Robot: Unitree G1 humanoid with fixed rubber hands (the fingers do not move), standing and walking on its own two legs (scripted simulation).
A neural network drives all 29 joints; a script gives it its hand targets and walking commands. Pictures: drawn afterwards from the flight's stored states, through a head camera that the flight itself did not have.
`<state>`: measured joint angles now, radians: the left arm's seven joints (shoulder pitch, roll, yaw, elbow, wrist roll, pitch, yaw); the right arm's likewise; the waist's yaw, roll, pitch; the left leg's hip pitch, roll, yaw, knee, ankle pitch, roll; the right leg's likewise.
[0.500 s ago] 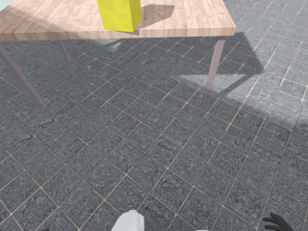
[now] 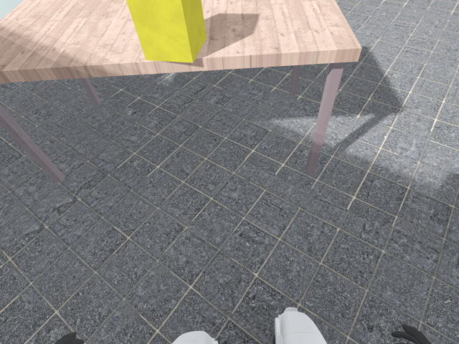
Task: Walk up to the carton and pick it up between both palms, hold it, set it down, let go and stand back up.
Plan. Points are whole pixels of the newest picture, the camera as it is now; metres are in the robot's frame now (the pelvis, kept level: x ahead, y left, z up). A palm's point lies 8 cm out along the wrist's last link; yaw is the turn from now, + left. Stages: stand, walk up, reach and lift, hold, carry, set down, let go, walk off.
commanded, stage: walk up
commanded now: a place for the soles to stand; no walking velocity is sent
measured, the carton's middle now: (169, 13) +1.04 +0.23 +0.10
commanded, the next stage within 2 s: none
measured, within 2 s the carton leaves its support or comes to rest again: neither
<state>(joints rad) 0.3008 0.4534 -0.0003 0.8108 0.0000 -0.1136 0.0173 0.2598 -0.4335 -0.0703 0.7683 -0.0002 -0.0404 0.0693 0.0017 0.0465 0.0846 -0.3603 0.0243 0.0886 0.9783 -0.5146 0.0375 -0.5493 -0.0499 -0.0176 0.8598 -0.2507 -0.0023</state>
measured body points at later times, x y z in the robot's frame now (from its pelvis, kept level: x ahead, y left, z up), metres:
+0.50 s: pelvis +0.08 +0.08 +0.00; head +0.10 +0.07 +0.45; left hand +0.15 +0.41 -0.09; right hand +0.16 -0.25 -0.10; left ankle +0.11 +0.17 -0.69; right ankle +0.11 -0.06 -0.63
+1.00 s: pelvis +0.18 +0.07 +0.01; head +0.20 +0.03 +0.46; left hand +0.24 +0.41 -0.06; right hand +0.27 -0.25 -0.11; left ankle +0.21 +0.22 -0.64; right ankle +0.21 -0.06 -0.69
